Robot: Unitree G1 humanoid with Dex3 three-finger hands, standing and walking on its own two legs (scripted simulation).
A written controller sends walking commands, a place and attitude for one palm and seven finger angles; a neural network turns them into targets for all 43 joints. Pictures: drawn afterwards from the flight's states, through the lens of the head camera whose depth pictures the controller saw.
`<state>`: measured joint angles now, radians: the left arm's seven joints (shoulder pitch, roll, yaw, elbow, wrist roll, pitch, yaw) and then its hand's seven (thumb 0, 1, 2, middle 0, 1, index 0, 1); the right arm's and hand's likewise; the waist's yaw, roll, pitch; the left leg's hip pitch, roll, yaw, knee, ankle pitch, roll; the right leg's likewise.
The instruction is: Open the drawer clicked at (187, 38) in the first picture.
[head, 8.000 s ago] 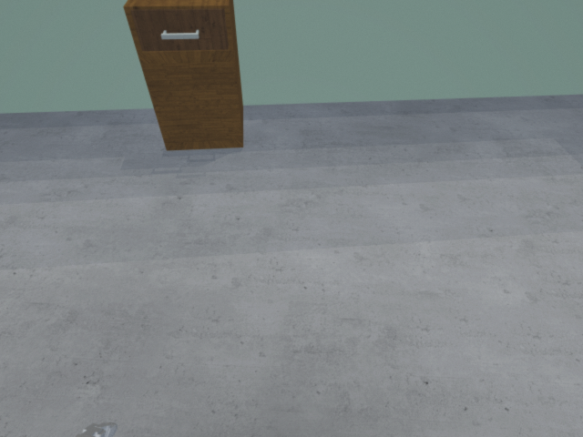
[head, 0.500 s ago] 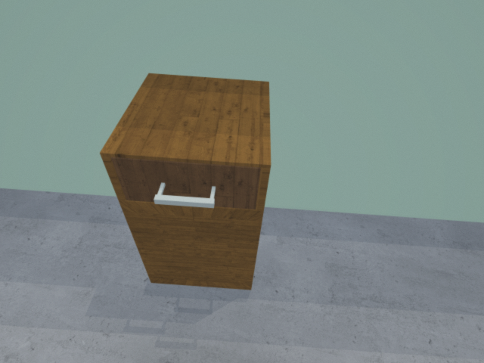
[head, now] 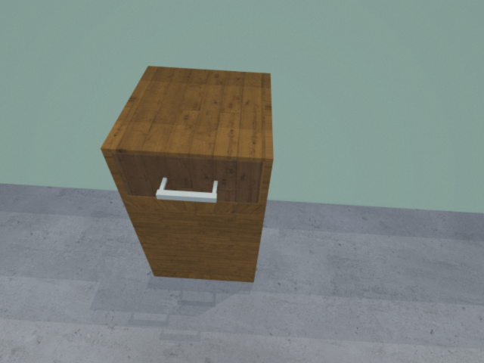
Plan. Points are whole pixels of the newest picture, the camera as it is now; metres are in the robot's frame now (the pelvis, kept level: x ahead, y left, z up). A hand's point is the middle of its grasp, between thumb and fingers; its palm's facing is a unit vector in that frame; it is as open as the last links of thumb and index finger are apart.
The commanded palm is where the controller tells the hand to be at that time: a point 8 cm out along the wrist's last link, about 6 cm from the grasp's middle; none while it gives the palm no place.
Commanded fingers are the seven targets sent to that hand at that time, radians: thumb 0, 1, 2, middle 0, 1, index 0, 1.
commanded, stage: come to a stop and stand still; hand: left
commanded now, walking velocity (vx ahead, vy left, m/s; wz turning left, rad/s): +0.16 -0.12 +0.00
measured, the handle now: (188, 189) +0.56 +0.17 -0.13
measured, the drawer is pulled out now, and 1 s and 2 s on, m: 0.00 0.00 0.00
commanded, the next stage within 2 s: look again from close up in 0.94 s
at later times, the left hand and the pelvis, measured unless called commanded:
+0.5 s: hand out of the picture +0.01 +0.17 -0.18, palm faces +0.03 -0.98 -0.21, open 7.3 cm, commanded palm none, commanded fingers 0.00 0.90 0.90 -0.20 -0.30 -0.20 -0.30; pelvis +0.00 -0.01 -0.01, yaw -1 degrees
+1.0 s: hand out of the picture -0.02 +0.19 -0.17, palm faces -0.02 -0.98 -0.22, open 7.3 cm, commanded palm none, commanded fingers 0.00 0.90 0.90 -0.20 -0.30 -0.20 -0.30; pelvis -0.02 +0.01 +0.00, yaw -1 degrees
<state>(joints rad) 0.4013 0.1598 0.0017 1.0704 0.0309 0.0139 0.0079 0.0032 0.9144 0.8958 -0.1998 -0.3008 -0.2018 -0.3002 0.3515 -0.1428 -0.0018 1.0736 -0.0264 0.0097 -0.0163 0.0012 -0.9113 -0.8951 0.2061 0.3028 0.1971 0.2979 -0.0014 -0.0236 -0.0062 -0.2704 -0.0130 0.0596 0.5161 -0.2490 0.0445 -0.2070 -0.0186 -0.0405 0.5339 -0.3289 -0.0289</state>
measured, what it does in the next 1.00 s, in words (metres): stands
